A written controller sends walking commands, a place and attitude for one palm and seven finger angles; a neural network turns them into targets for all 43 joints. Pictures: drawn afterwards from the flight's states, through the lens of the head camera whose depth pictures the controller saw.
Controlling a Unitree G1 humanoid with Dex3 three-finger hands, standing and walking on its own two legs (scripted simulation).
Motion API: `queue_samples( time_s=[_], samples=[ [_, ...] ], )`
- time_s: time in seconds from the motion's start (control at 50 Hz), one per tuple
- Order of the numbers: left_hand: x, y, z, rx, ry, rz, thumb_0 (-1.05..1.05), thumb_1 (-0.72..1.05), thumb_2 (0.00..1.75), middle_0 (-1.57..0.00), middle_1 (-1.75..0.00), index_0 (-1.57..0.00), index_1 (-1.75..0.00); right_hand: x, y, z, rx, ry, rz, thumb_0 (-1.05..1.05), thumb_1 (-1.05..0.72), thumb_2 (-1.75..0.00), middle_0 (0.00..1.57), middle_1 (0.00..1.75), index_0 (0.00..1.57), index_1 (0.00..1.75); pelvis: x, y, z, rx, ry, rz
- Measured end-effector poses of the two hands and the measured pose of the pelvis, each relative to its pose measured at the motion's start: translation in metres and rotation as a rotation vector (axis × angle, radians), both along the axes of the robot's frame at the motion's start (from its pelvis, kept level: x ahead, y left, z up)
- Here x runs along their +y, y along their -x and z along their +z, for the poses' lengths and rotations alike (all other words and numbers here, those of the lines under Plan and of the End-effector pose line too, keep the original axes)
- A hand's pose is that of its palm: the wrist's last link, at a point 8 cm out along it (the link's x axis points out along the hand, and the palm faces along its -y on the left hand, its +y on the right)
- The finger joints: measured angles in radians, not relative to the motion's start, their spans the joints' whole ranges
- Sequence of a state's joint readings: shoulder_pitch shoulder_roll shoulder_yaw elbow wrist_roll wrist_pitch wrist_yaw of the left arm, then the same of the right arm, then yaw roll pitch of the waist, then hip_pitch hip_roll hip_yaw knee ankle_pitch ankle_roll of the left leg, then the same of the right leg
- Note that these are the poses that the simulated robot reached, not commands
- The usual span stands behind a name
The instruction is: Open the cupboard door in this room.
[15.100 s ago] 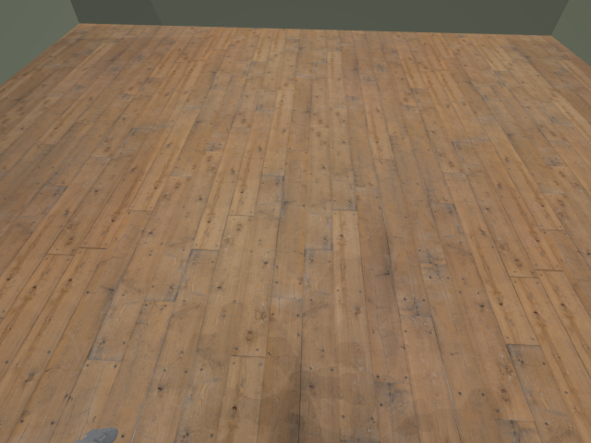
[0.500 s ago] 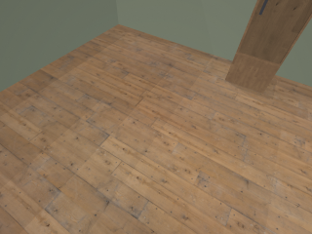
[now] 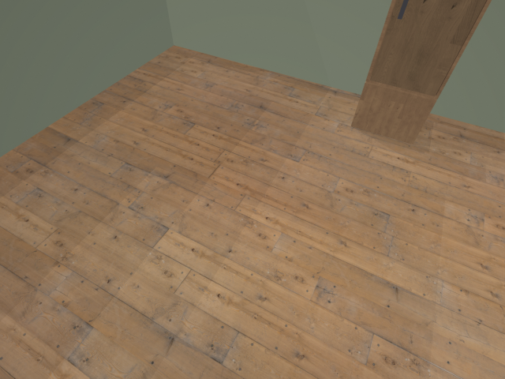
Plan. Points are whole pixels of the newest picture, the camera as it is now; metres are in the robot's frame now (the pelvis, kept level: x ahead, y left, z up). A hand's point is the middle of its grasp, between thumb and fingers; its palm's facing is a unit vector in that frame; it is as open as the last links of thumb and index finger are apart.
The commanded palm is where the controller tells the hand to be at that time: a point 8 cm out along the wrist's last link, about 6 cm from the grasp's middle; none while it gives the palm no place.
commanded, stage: turn or walk to find it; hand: left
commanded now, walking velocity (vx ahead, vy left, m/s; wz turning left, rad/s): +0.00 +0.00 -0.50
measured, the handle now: (406, 0) +1.70 -0.59 +0.00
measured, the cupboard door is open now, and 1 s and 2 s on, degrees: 0 0 0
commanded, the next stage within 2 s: stand and wait in 0.02 s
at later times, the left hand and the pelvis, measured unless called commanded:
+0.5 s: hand out of the picture +0.07 +0.22 -0.16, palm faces -0.04 -0.95 -0.31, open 7.4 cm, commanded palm none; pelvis -0.01 -0.02 +0.00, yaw +0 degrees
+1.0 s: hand out of the picture +0.06 +0.21 -0.17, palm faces -0.07 -0.96 -0.27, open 7.4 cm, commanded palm none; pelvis +0.01 -0.01 +0.00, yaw -3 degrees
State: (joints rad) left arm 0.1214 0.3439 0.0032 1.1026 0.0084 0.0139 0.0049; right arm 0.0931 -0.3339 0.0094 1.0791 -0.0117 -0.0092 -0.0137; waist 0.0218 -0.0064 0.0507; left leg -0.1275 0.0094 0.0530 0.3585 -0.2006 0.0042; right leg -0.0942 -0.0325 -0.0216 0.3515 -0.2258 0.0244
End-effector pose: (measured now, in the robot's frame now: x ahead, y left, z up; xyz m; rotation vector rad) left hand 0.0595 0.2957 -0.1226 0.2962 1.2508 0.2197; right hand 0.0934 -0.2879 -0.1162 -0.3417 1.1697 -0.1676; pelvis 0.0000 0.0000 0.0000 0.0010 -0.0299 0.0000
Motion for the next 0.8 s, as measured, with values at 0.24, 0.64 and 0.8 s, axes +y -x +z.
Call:
queue_samples(
  time_s=[0.24, 0.64, 0.8],
  samples=[
    [-0.069, -0.003, -0.021, 0.038, 0.126, -0.086, 0.00, 0.91, 0.90, -0.20, -0.30, -0.20, -0.30, 0.034, 0.090, -0.033, 0.180, -0.139, -0.149, 0.00, -0.91, -0.90, 0.20, 0.30, 0.20, 0.30, -0.010, 0.003, -0.006, 0.003, -0.003, -0.036],
    [-0.007, -0.006, 0.006, -0.008, -0.025, -0.043, 0.00, 0.91, 0.90, -0.20, -0.30, -0.20, -0.30, -0.044, 0.031, 0.007, 0.033, 0.052, -0.065, 0.00, -0.91, -0.90, 0.20, 0.30, 0.20, 0.30, -0.017, 0.006, 0.001, -0.003, 0.003, -0.024],
    [-0.014, -0.004, 0.002, 0.013, -0.005, -0.059, 0.00, 0.91, 0.90, -0.20, -0.30, -0.20, -0.30, -0.028, 0.005, 0.006, -0.037, 0.014, -0.040, 0.00, -0.91, -0.90, 0.20, 0.30, 0.20, 0.30, -0.015, 0.004, 0.000, -0.006, 0.003, -0.043]
  ],
)
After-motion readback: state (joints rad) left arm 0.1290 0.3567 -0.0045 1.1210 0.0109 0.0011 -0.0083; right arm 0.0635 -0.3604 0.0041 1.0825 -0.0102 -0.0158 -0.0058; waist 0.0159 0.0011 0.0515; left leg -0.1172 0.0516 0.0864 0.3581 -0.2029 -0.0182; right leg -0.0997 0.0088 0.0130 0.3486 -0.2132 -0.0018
